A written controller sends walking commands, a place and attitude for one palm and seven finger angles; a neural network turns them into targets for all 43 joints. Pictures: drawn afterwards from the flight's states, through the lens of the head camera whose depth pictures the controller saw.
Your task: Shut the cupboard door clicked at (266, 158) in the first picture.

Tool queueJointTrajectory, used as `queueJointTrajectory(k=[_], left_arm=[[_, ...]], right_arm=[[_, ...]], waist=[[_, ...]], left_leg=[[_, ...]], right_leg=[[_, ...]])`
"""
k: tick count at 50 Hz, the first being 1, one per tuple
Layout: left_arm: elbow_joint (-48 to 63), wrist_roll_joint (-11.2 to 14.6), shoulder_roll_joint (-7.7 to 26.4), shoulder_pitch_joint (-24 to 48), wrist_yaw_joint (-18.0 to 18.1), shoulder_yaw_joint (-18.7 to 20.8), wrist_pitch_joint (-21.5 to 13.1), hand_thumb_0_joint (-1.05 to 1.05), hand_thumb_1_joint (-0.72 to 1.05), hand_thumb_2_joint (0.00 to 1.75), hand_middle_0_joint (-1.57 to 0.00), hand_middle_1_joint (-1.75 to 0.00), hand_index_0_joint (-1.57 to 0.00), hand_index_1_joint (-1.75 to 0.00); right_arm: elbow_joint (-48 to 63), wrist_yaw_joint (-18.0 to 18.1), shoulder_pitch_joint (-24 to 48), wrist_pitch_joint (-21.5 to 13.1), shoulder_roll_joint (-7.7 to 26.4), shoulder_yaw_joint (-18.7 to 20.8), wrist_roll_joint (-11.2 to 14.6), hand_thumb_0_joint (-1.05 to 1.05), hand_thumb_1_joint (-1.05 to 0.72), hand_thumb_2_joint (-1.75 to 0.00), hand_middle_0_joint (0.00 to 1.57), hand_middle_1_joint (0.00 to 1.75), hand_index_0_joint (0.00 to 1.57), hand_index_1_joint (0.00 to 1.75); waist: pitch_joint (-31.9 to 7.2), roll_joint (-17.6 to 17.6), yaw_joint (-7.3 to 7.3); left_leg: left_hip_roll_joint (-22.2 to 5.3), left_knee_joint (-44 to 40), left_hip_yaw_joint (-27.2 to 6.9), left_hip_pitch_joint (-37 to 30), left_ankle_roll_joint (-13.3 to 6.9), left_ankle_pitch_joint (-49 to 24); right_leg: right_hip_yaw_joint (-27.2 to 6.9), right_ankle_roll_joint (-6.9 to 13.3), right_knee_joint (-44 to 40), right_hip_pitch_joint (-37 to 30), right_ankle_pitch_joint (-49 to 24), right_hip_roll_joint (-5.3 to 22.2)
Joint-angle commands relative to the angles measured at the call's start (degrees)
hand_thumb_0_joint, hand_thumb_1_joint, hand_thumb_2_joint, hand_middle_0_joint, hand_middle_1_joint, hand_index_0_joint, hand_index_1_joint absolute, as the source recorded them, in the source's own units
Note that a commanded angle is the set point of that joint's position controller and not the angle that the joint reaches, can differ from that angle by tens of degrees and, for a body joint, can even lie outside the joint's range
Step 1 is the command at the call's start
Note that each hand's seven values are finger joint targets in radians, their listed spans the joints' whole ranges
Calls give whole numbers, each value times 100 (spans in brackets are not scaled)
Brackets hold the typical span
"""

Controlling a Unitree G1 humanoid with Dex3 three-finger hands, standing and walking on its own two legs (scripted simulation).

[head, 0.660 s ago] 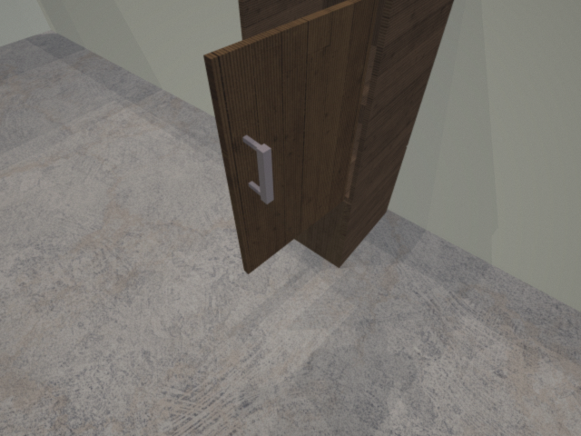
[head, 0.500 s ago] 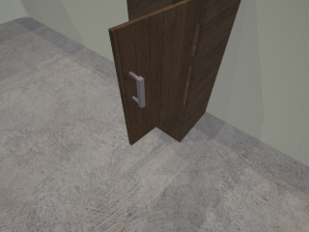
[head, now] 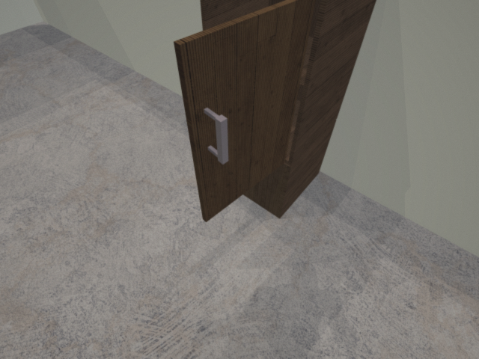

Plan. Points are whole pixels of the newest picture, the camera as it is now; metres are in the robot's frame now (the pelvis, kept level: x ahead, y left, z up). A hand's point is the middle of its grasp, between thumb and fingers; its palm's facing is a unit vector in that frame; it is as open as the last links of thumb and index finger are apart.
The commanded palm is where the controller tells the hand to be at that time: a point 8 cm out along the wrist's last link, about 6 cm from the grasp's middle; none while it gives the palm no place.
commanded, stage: look at it before walking up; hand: left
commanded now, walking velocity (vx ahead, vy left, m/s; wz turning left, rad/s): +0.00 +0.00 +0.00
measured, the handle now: (216, 136) +0.58 +0.09 +0.01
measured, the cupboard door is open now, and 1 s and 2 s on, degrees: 83 83 83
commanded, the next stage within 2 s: walk around to get in front in 0.18 s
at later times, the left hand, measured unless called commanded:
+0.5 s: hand out of the picture +0.06 +0.23 -0.17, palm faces -0.06 -0.95 -0.29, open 7.4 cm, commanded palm none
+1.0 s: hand out of the picture +0.06 +0.17 -0.18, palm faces -0.27 -0.93 -0.25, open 7.4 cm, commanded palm none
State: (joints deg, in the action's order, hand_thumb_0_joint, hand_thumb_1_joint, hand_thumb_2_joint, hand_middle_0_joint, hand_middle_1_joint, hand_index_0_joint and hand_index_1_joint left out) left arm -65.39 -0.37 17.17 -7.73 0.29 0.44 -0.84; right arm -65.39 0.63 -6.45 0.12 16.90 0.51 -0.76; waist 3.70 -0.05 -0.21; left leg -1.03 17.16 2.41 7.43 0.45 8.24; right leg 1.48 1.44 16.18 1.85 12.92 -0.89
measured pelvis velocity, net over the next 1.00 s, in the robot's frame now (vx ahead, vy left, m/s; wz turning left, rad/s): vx -0.03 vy -0.01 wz -0.37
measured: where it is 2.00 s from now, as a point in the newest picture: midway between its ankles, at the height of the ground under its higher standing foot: outside the picture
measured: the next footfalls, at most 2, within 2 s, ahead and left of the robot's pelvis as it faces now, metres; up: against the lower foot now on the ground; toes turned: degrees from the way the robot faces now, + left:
left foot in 1.08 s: +0.06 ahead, +0.13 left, +0.00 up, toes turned -25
right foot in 1.32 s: -0.06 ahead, -0.14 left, +0.00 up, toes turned -32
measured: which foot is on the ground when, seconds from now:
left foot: down 0.00-0.68, up 0.70-1.00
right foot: down 0.00-1.00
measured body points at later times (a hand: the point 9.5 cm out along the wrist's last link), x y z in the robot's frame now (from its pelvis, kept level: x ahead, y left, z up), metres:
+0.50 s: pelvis -0.01 +0.01 -0.01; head +0.02 +0.00 +0.44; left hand +0.06 +0.28 -0.15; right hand +0.06 -0.27 -0.15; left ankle +0.01 +0.12 -0.75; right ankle -0.04 -0.10 -0.75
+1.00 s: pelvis -0.03 -0.01 -0.01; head +0.03 -0.04 +0.44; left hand +0.07 +0.22 -0.16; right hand +0.01 -0.29 -0.15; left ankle +0.00 +0.14 -0.71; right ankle -0.04 -0.10 -0.75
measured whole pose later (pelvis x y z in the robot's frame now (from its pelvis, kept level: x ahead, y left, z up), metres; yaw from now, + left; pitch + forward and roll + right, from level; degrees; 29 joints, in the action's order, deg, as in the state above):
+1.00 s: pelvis -0.03 -0.01 -0.01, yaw -21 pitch +2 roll +3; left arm -55.5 -1.5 11.6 -14.2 0.3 4.6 2.7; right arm -53.4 2.2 -3.3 2.5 11.4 3.4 0.3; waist 6.5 2.5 2.7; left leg -0.3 46.3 -0.6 21.4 2.9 25.5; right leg -10.2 3.1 27.5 16.4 12.2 -4.8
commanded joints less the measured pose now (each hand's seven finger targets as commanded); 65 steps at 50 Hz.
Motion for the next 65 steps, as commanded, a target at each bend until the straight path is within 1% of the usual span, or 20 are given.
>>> queueJointTrajectory(k=[1,15,18,23,29,32,34,36,39,47,51,52,53,54,55,57,60,63,64,65], left_arm=[[306,-1,1098,74,99,190,-129,0,90,90,-20,-30,-20,-30],[343,-6,1178,144,89,204,-121,0,90,90,-20,-30,-20,-30],[343,0,632,-102,124,153,45,0,90,90,-20,-30,-20,-30],[693,-44,664,-241,76,318,233,0,90,90,-20,-30,-20,-30],[1167,-65,291,-342,-63,436,423,0,90,90,-20,-30,-20,-30],[1084,-95,284,-1095,-111,524,370,0,90,90,-20,-30,-20,-30],[1140,-165,1114,-1229,9,679,268,0,90,90,-20,-30,-20,-30],[1310,-125,825,-768,97,672,243,0,90,90,-20,-30,-20,-30],[1400,-101,547,-646,160,615,171,0,90,90,-20,-30,-20,-30],[1323,-136,655,-933,125,721,219,0,90,90,-20,-30,-20,-30],[1453,-82,625,-513,83,709,272,0,90,90,-20,-30,-20,-30],[1522,-50,416,-434,73,663,283,0,90,90,-20,-30,-20,-30],[1692,17,111,-429,-10,594,291,0,90,90,-20,-30,-20,-30],[1870,-35,201,-196,-66,590,268,0,90,90,-20,-30,-20,-30],[2025,-88,276,-136,-124,634,255,0,90,90,-20,-30,-20,-30],[1835,-116,270,-70,-174,665,329,0,90,90,-20,-30,-20,-30],[1908,-77,85,63,-253,533,305,0,90,90,-20,-30,-20,-30],[1859,-52,176,-198,-272,532,243,0,90,90,-20,-30,-20,-30],[1768,-54,363,-602,-251,585,213,0,90,90,-20,-30,-20,-30],[1664,-131,1053,-967,-175,713,151,0,90,90,-20,-30,-20,-30]], right_arm=[[273,70,145,-120,1091,171,-10,0,-90,-90,20,30,20,30],[282,76,196,-132,1173,182,-18,0,-90,-90,20,30,20,30],[251,118,-192,-25,561,106,-29,0,-90,-90,20,30,20,30],[574,192,-335,94,722,308,-43,0,-90,-90,20,30,20,30],[988,199,-243,66,889,479,-115,0,-90,-90,20,30,20,30],[1227,189,251,85,819,486,-87,0,-90,-90,20,30,20,30],[1544,119,455,173,211,444,20,0,-90,-90,20,30,20,30],[1450,128,420,218,279,489,9,0,-90,-90,20,30,20,30],[1387,141,200,182,70,421,7,0,-90,-90,20,30,20,30],[1589,190,342,106,-70,386,92,0,-90,-90,20,30,20,30],[1448,251,-258,40,31,384,110,0,-90,-90,20,30,20,30],[1390,277,-487,-9,216,421,85,0,-90,-90,20,30,20,30],[1455,300,-571,-64,800,509,-28,0,-90,-90,20,30,20,30],[1545,319,-648,-28,1025,541,-88,0,-90,-90,20,30,20,30],[1702,271,-498,-24,1085,524,-137,0,-90,-90,20,30,20,30],[1753,254,-148,-51,721,434,-159,0,-90,-90,20,30,20,30],[1730,256,-389,-37,773,477,-193,0,-90,-90,20,30,20,30],[1731,191,-490,18,957,554,-116,0,-90,-90,20,30,20,30],[1815,166,-361,40,892,554,-78,0,-90,-90,20,30,20,30],[1985,127,-306,53,533,502,8,0,-90,-90,20,30,20,30]], waist=[[-460,-42,-29],[-475,-88,-29],[-552,14,-75],[-411,-159,-77],[-307,-1187,55],[-329,-370,517],[33,2072,584],[12,1086,278],[-529,657,118],[-686,909,293],[-809,707,-32],[-852,147,-145],[-773,-1462,-155],[-543,-1641,-199],[-418,-909,-129],[-234,-1562,93],[-635,-1322,-18],[-758,-1206,51],[-782,-815,273],[-966,985,415]], left_leg=[[-649,-121,-601,-529,-152,-1038],[-676,-91,-575,-579,-147,-1122],[-748,260,-300,-612,-60,-1241],[-1009,594,-172,-434,-183,-930],[-2273,-31,-856,330,-1040,-548],[-1717,1166,-8,1114,-524,-300],[-4,3987,454,2385,193,2730],[-183,5056,-506,2594,144,2115],[-231,4761,-442,2369,273,1652],[8,2967,-354,1805,263,1818],[88,1044,-321,404,176,847],[-441,306,-716,-541,42,546],[-1879,-187,-2208,-1124,-538,53],[-2891,-294,-2737,-471,-1193,-663],[-2966,-288,-2565,539,-1437,-166],[-2007,126,-1502,546,-1011,-1402],[-1602,876,-459,-181,-666,-2934],[-1476,1479,-116,116,-331,-2559],[-1303,2096,32,706,-104,-1759],[-601,3493,615,2005,310,219]], right_leg=[[-563,95,-297,369,-1210,834],[-604,106,-255,420,-1308,833],[-672,38,99,618,-1736,806],[-813,73,934,1219,-1609,556],[-297,-41,3375,1759,1811,234],[-205,-31,1853,757,538,306],[-3238,846,-275,945,-1252,2147],[-3126,1179,-38,1138,-863,1744],[-2399,1047,476,579,-2372,1383],[-2752,1027,658,201,-2907,1191],[-2736,574,1015,1021,-2471,795],[-2360,280,1371,1914,-1505,391],[-1403,-114,2371,3089,620,-394],[-536,-357,3792,3192,2277,-298],[-576,-410,4629,2865,2153,34],[-408,-448,4968,3046,1749,105],[163,-396,3493,2468,1681,73],[501,-265,1976,1343,588,-158],[311,-163,1165,483,-395,-15],[-1661,331,594,-517,-2428,1337]])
